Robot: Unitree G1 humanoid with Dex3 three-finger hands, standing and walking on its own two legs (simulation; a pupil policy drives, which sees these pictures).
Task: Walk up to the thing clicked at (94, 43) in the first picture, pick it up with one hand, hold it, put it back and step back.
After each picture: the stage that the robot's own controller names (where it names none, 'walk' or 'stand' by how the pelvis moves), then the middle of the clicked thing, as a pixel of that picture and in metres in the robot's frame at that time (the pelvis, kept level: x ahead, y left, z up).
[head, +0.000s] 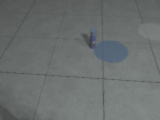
stand; (93, 39) +1.39 -0.13 -0.65
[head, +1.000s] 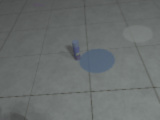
walk; (76, 50) +1.27 +0.17 -0.63
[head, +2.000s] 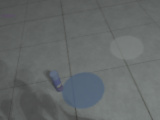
walk; (56, 81) +0.79 +0.32 -0.64
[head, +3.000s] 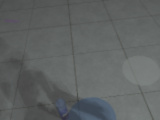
walk; (62, 109) +0.53 +0.22 -0.65
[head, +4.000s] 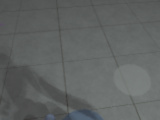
stand; out of the picture +0.43 +0.22 -0.65
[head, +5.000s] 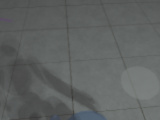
stand; out of the picture +0.41 +0.19 -0.65
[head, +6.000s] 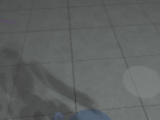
stand; out of the picture +0.44 +0.18 -0.66
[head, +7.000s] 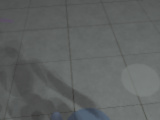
stand; out of the picture +0.43 +0.20 -0.66
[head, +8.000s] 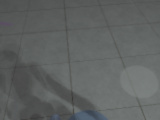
stand; out of the picture +0.42 +0.20 -0.66
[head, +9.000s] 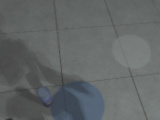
go down; (46, 97) +0.45 +0.20 -0.56
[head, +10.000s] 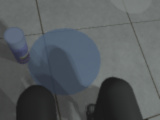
go down; (19, 48) +0.51 +0.23 -0.26
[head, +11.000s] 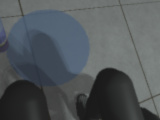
close in; out of the picture +0.50 +0.24 -0.22
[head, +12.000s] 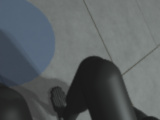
close; out of the picture +0.49 +0.28 -0.17
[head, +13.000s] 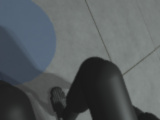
lift; out of the picture +0.46 +0.28 -0.17
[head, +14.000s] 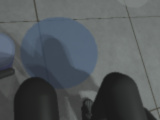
lift; (0, 58) +0.37 +0.25 -0.09
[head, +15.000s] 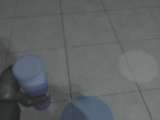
hold; (36, 87) +0.31 +0.16 +0.06
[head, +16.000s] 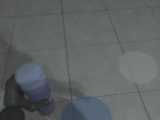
hold; (39, 93) +0.30 +0.16 +0.02
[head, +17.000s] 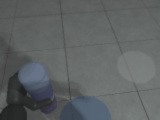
hold; (42, 92) +0.31 +0.15 +0.02
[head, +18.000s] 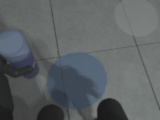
crouch; (22, 59) +0.41 +0.19 -0.04
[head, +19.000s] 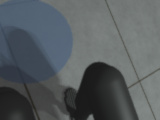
lower; out of the picture +0.49 +0.24 -0.14
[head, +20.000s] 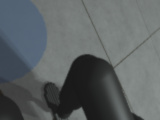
lower; out of the picture +0.48 +0.28 -0.18
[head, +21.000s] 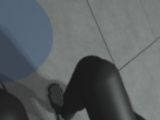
lower; out of the picture +0.47 +0.28 -0.18
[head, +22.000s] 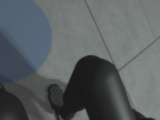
lower; out of the picture +0.47 +0.28 -0.17
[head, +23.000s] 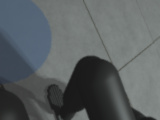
loosen; out of the picture +0.46 +0.28 -0.17
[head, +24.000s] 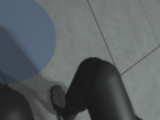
withdraw; out of the picture +0.47 +0.25 -0.18
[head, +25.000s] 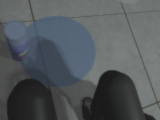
walk; (18, 44) +0.48 +0.21 -0.22
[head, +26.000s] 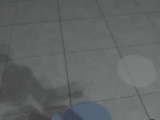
stand; out of the picture +0.41 +0.15 -0.58
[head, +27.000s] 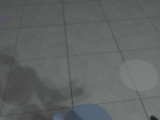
stand; out of the picture +0.42 +0.16 -0.60
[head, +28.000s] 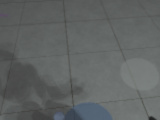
stand; out of the picture +0.41 +0.15 -0.60
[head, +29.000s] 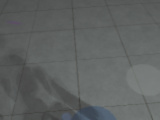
stand; out of the picture +0.44 +0.15 -0.65
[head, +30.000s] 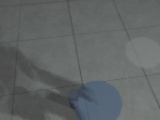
walk; (73, 100) +0.47 +0.06 -0.64
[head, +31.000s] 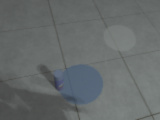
walk; (58, 80) +0.63 +0.13 -0.64
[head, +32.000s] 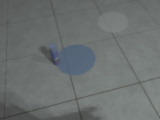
walk; (54, 54) +0.96 +0.27 -0.62
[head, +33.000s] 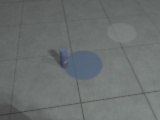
stand; (63, 58) +1.00 +0.16 -0.64
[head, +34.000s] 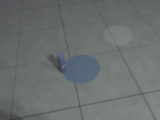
stand; (61, 62) +1.01 +0.20 -0.66
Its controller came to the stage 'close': yes
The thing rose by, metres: 0.67
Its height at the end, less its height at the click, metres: +0.00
